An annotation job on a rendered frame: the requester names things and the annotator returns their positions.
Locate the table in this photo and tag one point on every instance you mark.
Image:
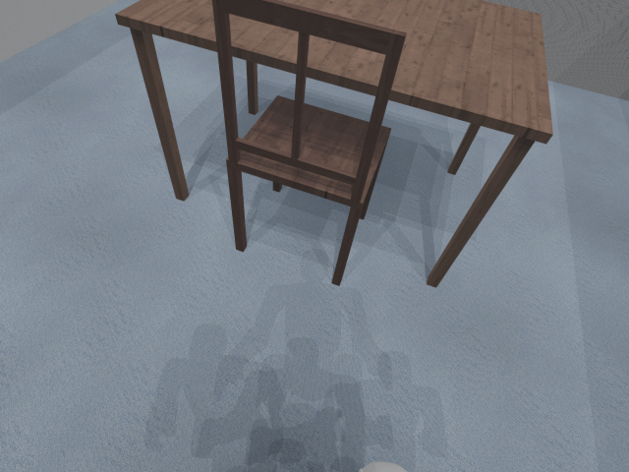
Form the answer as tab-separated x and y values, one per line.
472	60

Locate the chair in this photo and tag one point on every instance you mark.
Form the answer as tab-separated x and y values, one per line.
311	149

